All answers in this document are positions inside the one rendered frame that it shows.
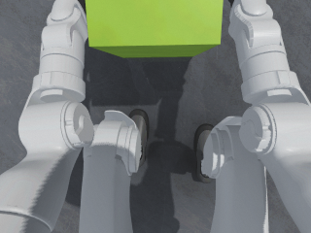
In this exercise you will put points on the carton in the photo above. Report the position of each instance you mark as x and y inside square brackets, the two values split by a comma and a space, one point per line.
[154, 28]

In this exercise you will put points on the right robot forearm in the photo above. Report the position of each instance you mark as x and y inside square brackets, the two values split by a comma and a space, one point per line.
[262, 56]

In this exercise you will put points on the robot left upper arm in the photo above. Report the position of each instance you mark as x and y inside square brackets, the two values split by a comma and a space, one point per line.
[33, 192]

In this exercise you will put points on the right robot shin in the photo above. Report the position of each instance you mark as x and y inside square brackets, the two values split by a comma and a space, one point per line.
[229, 120]

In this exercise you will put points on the right robot thigh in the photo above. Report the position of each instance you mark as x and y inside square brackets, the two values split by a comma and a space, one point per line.
[241, 204]

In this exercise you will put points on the left robot forearm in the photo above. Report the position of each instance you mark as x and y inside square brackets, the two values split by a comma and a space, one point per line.
[62, 56]

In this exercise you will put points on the robot right upper arm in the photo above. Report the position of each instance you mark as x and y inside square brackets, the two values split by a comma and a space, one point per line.
[280, 135]

